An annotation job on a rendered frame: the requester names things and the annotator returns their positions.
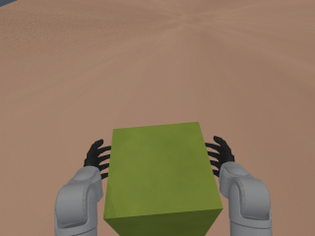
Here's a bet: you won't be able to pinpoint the robot right hand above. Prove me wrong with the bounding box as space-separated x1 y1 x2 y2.
205 136 235 177

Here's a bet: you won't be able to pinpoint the carton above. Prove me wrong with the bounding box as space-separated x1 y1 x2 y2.
103 122 223 236

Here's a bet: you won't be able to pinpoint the robot left forearm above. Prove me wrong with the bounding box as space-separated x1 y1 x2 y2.
54 165 103 236

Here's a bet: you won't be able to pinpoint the robot right forearm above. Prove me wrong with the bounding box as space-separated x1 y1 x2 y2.
219 161 273 236

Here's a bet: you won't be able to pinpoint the robot left hand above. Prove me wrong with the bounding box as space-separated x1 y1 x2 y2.
83 139 111 180

